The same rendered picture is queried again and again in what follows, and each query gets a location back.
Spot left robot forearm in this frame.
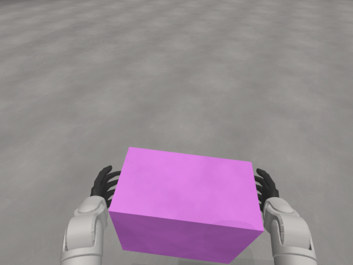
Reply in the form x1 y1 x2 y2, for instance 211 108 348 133
60 195 108 265

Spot carton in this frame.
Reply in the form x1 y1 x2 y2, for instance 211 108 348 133
109 147 264 264

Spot robot right hand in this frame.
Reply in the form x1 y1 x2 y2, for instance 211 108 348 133
254 168 279 213

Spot robot left hand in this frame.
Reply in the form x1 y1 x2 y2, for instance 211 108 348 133
90 165 121 208

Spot right robot forearm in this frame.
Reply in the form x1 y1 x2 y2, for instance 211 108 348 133
263 197 317 265

